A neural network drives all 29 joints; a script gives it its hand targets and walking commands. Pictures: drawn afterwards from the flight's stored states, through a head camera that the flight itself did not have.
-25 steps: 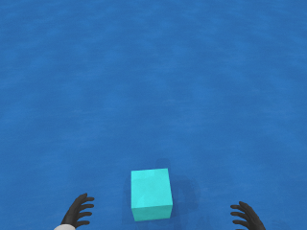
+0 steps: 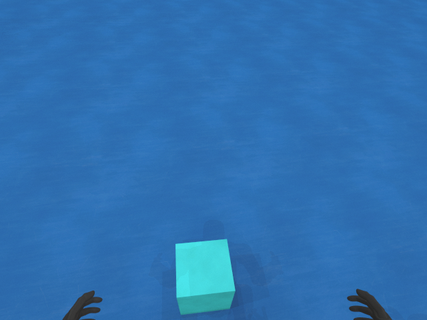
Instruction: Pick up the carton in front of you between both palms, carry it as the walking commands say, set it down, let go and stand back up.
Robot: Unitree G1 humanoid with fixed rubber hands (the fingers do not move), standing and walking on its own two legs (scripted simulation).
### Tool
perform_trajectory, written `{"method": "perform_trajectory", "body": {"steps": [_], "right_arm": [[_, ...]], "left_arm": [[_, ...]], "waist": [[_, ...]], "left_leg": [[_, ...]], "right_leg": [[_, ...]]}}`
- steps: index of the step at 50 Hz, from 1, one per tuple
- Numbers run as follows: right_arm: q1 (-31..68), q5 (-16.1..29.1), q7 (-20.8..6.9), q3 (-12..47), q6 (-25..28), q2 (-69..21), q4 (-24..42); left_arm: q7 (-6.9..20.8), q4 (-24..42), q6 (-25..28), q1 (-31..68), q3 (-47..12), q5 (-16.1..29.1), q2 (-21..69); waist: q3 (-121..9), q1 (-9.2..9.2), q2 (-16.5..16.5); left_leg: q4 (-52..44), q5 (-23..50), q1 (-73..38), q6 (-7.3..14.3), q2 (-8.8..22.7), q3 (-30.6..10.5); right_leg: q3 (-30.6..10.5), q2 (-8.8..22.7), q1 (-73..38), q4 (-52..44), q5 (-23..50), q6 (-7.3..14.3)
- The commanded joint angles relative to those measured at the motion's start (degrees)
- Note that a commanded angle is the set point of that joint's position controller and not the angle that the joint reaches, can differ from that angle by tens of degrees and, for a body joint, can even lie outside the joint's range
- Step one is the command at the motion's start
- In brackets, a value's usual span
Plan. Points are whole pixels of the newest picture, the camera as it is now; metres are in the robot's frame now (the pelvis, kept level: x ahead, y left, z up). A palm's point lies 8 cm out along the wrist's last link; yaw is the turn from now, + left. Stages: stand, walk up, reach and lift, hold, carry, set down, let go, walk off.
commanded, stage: stand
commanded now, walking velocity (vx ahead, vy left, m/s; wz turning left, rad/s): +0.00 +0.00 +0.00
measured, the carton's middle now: (203, 277) +0.43 +0.04 -0.65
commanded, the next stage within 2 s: none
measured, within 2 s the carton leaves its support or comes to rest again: neither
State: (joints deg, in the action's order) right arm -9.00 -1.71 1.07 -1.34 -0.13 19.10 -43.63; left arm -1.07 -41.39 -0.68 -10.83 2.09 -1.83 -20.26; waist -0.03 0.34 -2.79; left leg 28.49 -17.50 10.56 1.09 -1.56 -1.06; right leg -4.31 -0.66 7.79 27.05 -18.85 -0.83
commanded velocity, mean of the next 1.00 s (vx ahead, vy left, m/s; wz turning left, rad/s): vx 0.00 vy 0.00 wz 0.00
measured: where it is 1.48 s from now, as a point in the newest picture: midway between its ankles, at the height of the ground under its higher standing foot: outside the picture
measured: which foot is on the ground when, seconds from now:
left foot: down 0.00-1.00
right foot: down 0.00-1.00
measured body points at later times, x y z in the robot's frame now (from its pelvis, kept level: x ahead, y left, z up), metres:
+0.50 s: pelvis -0.01 +0.00 +0.01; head -0.02 +0.02 +0.46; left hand +0.11 +0.30 -0.11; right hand +0.11 -0.31 -0.09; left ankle -0.03 +0.11 -0.74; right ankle -0.05 -0.13 -0.74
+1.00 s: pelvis -0.03 +0.00 +0.01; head -0.04 +0.01 +0.46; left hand +0.07 +0.31 -0.11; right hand +0.07 -0.32 -0.09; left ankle -0.03 +0.11 -0.74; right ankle -0.05 -0.13 -0.74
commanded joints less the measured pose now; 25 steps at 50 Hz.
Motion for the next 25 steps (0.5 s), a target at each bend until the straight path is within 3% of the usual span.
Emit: {"method": "perform_trajectory", "body": {"steps": [1, 10, 12, 15, 25], "right_arm": [[1.73, 0.12, 0.31, -2.25, 0.78, 9.79, 2.37], [2.57, 0.26, 0.30, -1.85, 1.00, 10.23, -0.55], [2.87, 0.19, 0.26, -1.78, 0.93, 10.46, -1.18], [2.92, 0.26, 0.15, -1.61, 1.05, 10.48, -2.25], [4.24, 0.37, -0.09, -1.31, 1.10, 11.27, -5.80]], "left_arm": [[-0.41, 2.34, 0.82, 0.95, 1.77, 0.12, -8.04], [-0.49, -0.21, 1.15, 1.61, 1.32, 0.43, -8.61], [-0.51, -1.02, 1.17, 1.53, 1.36, 0.53, -8.98], [-0.39, -1.67, 1.22, 1.79, 1.27, 0.55, -9.18], [-0.19, -5.01, 1.37, 2.20, 0.75, 0.74, -9.61]], "waist": [[-3.30, 0.12, 3.23], [-2.68, 0.16, 3.01], [-2.38, 0.05, 1.71], [-2.10, 0.07, 2.83], [-0.56, 0.23, 2.08]], "left_leg": [[-3.11, 24.22, -4.03, 0.06, 6.22, -5.22], [-4.73, 22.31, -3.93, 0.22, 6.32, -5.33], [-5.26, 21.15, -4.10, 0.36, 6.31, -5.61], [-6.04, 19.30, -4.09, 0.36, 6.24, -5.55], [-8.43, 15.71, -4.35, 0.34, 6.66, -6.31]], "right_leg": [[-2.70, 4.37, 0.80, -2.43, 21.22, 1.03], [-3.12, 4.99, -0.12, -3.37, 20.57, 1.44], [-3.17, 5.00, 0.00, -3.99, 20.01, 1.39], [-3.66, 5.25, -0.26, -4.67, 19.27, 1.61], [-4.01, 5.50, 0.03, -7.18, 16.37, 1.51]]}}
